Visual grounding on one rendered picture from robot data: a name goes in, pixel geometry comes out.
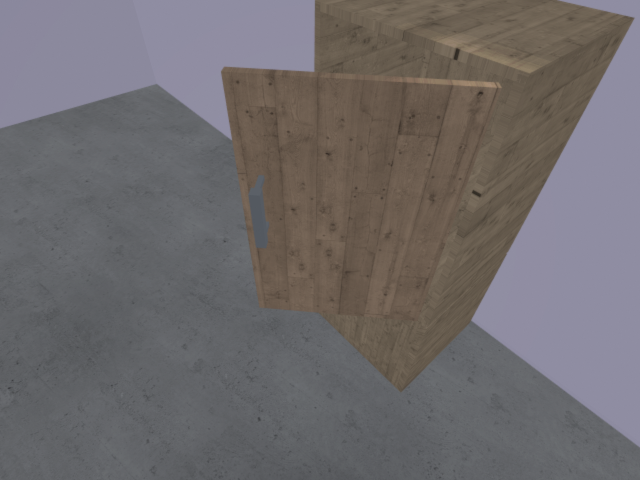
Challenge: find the cupboard door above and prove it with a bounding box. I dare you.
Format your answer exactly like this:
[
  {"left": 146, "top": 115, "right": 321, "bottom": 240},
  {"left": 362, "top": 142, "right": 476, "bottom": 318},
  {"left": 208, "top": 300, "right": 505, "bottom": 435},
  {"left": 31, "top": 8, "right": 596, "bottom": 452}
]
[{"left": 221, "top": 67, "right": 502, "bottom": 321}]

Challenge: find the handle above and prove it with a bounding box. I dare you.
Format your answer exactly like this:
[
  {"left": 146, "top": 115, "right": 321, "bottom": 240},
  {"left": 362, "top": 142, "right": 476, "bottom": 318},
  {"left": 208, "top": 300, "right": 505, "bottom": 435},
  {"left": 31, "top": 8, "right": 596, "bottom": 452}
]
[{"left": 248, "top": 175, "right": 269, "bottom": 248}]

